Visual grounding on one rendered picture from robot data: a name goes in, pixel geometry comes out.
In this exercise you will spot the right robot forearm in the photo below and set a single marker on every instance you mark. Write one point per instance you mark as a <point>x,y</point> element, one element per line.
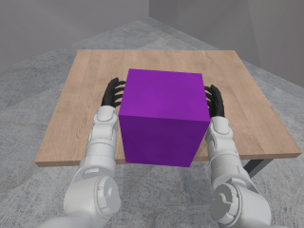
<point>223,156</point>

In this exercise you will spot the table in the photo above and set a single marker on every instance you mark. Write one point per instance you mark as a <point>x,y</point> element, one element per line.
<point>258,133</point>

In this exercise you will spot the left robot hand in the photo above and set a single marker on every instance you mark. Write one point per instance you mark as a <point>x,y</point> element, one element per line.
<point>109,97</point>

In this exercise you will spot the robot right upper arm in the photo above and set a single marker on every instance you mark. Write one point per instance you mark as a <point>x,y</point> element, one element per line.
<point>233,206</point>

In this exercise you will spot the carton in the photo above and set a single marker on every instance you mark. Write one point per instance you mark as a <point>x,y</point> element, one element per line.
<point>163,117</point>

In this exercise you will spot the right robot hand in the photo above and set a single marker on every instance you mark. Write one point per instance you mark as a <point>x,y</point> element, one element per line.
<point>216,107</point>

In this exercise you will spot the robot left upper arm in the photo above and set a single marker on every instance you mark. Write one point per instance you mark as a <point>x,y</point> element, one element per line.
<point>88,203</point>

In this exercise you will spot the left robot forearm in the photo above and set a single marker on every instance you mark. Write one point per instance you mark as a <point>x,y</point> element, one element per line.
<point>101,146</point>

